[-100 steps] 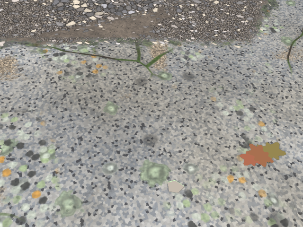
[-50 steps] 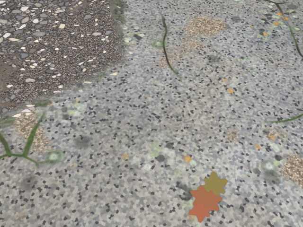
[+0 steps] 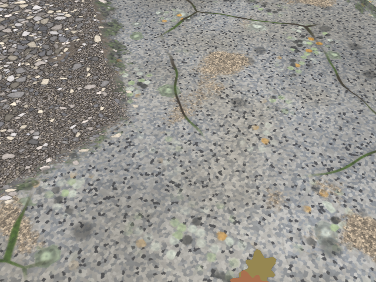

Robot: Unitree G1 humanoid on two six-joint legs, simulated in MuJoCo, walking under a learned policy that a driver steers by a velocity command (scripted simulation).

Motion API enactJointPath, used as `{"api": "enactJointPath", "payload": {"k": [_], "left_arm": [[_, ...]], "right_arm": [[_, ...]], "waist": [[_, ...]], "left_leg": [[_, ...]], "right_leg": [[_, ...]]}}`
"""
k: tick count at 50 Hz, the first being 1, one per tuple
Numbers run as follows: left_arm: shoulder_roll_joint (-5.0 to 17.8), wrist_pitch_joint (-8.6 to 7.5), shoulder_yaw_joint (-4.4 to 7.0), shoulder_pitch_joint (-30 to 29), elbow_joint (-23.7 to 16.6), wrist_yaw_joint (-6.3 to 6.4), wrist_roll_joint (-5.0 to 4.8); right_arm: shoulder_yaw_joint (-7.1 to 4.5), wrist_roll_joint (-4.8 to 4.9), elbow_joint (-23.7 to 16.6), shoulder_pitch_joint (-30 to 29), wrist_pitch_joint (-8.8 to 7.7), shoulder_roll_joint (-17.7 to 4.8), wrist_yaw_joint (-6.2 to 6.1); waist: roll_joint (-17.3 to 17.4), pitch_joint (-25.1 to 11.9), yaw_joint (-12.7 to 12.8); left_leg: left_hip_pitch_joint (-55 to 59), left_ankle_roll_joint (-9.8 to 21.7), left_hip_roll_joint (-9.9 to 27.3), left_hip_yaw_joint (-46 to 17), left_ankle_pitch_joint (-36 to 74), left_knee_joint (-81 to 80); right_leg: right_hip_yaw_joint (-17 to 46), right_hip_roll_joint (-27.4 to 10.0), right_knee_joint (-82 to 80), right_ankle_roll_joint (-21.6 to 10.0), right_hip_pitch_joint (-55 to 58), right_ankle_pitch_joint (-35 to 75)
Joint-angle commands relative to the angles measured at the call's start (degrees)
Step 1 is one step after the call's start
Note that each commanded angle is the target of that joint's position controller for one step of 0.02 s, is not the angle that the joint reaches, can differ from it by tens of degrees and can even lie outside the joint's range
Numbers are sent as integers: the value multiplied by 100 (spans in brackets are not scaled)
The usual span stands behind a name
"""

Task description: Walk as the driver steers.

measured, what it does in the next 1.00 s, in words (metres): walks ahead: right foot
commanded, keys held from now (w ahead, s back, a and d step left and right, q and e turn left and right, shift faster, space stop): no key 0.58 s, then w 0.26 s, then no key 0.16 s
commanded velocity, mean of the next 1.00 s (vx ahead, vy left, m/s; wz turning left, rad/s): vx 0.09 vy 0.00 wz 0.00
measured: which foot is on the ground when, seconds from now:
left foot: down 0.00-0.92, up 0.94-1.00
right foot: down 0.00-0.66, up 0.68-0.88, down 0.90-1.00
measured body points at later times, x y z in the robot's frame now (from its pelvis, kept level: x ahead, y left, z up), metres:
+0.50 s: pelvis +0.02 +0.01 +0.00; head +0.02 +0.01 +0.45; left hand +0.02 +0.23 -0.16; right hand +0.01 -0.22 -0.16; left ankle -0.02 +0.10 -0.74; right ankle +0.05 -0.10 -0.74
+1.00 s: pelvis +0.12 -0.04 -0.01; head +0.13 -0.06 +0.44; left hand +0.16 +0.21 -0.15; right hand +0.05 -0.27 -0.17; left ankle +0.00 +0.07 -0.68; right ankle +0.13 -0.12 -0.74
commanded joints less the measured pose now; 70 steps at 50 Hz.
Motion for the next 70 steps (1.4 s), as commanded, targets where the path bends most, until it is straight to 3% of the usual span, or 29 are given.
{"api": "enactJointPath", "payload": {"k": [1,14,29,30,32,34,35,37,39,42,44,45,46,47,48,49,50,52,54,57,59,61,63,65,66,67,68,70], "left_arm": [[500,-46,88,114,7,38,-9],[332,-2,0,155,707,100,-21],[146,25,-91,249,1117,136,-28],[112,32,-103,290,1143,134,-23],[172,60,-63,236,1078,114,8],[123,62,-51,-87,852,40,111],[28,24,-74,-248,714,-1,176],[87,-91,-45,-471,490,-68,175],[148,-221,-5,-549,357,-128,134],[159,-329,50,-584,195,-194,44],[-9,-356,63,178,420,-156,-8],[115,-387,141,790,638,-91,-10],[512,-438,253,1504,760,-10,70],[1231,-378,396,2153,868,21,53],[865,-312,304,1869,882,17,8],[651,-332,225,1298,686,-5,13],[493,-367,161,893,571,-16,31],[189,-418,16,570,517,23,35],[72,-467,-103,613,577,66,68],[196,-460,-175,679,656,124,73],[205,-405,-205,827,730,145,65],[143,-348,-236,892,779,145,39],[131,-288,-245,761,782,139,-7],[130,-266,-211,928,763,137,29],[-235,-208,-249,1572,925,130,-20],[-193,-155,-250,1469,1013,170,29],[-54,-137,-207,1301,1000,186,26],[-6,-129,-181,1126,978,173,6]], "right_arm": [[-106,4,-21,212,-59,-524,-30],[-8,5,631,443,-57,-333,-89],[71,1,1020,656,-64,-125,-124],[71,-8,1053,731,-62,-117,-122],[-49,-16,1071,850,-8,-389,-111],[-156,-6,1088,1142,56,-591,-104],[-194,-13,1113,1231,51,-616,-103],[-222,-92,1117,1319,-26,-571,-84],[-251,-115,1084,1283,-137,-580,-55],[-282,-93,1048,1223,-255,-619,-27],[-262,-39,1024,987,-276,-585,-21],[-214,-53,1037,1047,-313,-473,-8],[-122,-50,943,1010,-362,-232,21],[-46,14,788,1297,-360,117,14],[-158,-123,792,1025,-279,-279,-6],[-133,-134,766,877,-259,-117,25],[-90,-106,789,827,-269,46,52],[-112,-113,810,846,-209,-9,79],[-111,-64,840,872,-104,10,78],[-38,-1,795,556,9,134,0],[-21,28,767,334,46,80,-63],[-8,44,787,237,59,47,-90],[26,4,826,235,36,89,-91],[-17,-86,843,365,-57,-233,-94],[-32,-18,912,208,-49,-341,-88],[2,14,898,96,-27,-97,-54],[10,22,877,37,-30,-3,-41],[16,23,933,119,-41,-7,-99]], "waist": [[-32,107,-21],[24,234,-26],[14,335,-35],[40,227,-52],[351,394,-121],[762,909,-313],[860,1187,-369],[668,1350,-367],[464,1224,-307],[553,962,-225],[443,806,183],[184,506,385],[-549,63,652],[-1888,-335,693],[-921,-22,457],[-402,219,229],[-174,258,62],[-312,157,-174],[-390,8,-299],[-532,-7,-304],[-680,-65,-193],[-683,-56,-140],[-422,94,-271],[54,86,-152],[688,179,196],[653,290,32],[440,553,-30],[312,404,-65]], "left_leg": [[-543,167,686,-696,250,-661],[-422,159,676,-654,506,-687],[-380,164,665,-651,578,-697],[-342,186,630,-661,54,-780],[-431,392,642,-934,-1702,-958],[-410,834,1255,-1824,-3288,-1528],[-465,1062,1660,-2229,-3456,-1741],[-174,1299,1972,-2492,-2857,-1880],[257,1259,1859,-2171,-1994,-1712],[129,1112,1587,-1578,-1089,-1412],[-603,856,1246,-972,244,-676],[-971,645,974,-638,1051,96],[-1434,342,525,-74,804,1512],[-2484,39,-267,604,-1513,3272],[-2570,106,80,-32,-1851,4144],[-2539,129,229,-199,-1483,4428],[-2372,114,381,-263,-1095,4289],[-1947,33,484,-173,-725,3786],[-1594,-44,374,-95,-493,3264],[-1261,-80,248,45,-324,2107],[-1048,-49,176,146,-169,1607],[-756,7,197,167,44,1238],[-178,70,297,108,816,362],[582,129,955,-600,2390,76],[406,428,1156,-753,2941,301],[31,408,1080,-765,2514,236],[-185,312,898,-630,2216,153],[-174,241,789,-556,2275,79]], "right_leg": [[703,-605,-303,-136,482,329],[632,-623,-315,-122,592,521],[576,-625,-291,-78,550,492],[530,-558,-280,-86,573,86],[199,-189,257,-161,138,-1220],[-251,98,1195,-183,-962,-1891],[-386,-78,1685,-180,-1302,-1733],[-278,-381,2333,-205,-1997,-1748],[-260,-495,2235,-201,-2216,-1686],[-485,-355,1534,-207,-1431,-1358],[-785,-30,650,-232,97,-607],[-660,66,367,-257,1097,-452],[509,-882,-185,-408,1902,-715],[2724,-2389,-902,-1160,2439,140],[2761,-2460,-726,-1341,1866,1024],[2132,-2295,-577,-1344,1399,1750],[1537,-2044,-601,-1226,1097,2421],[738,-1615,-666,-980,833,3214],[315,-1431,-548,-896,779,4051],[-5,-1302,-376,-844,723,4470],[-16,-1288,-252,-840,753,4388],[91,-1332,-194,-826,640,3794],[185,-1282,-141,-646,257,2474],[160,-895,-62,-370,-253,423],[50,-608,-335,-292,-190,-404],[19,-562,-458,-254,198,-521],[72,-593,-373,-252,216,-243],[95,-697,-297,-246,545,513]]}}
